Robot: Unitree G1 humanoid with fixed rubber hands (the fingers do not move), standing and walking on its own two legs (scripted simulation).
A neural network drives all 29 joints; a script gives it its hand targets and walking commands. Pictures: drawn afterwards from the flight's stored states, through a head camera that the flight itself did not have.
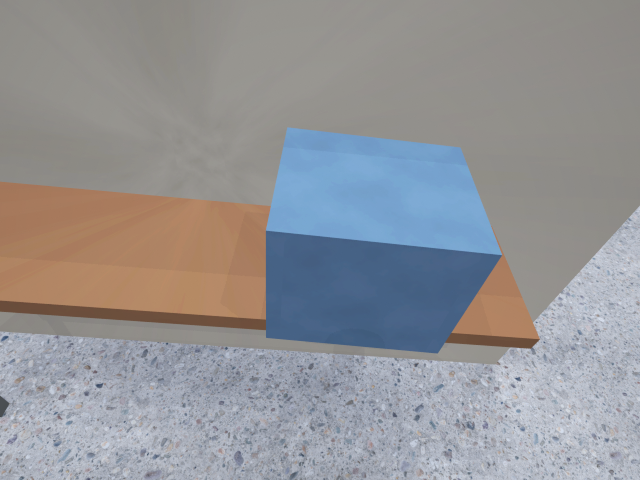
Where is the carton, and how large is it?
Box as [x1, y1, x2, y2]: [266, 127, 501, 353]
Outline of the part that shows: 287,127 266,227 266,337 437,353 501,255 460,147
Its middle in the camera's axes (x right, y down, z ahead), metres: +0.07 +0.00 +0.65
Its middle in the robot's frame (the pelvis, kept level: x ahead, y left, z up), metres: +0.50 -0.05 +0.02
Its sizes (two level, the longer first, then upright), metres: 0.295 0.249 0.252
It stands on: a table, 0.66 m high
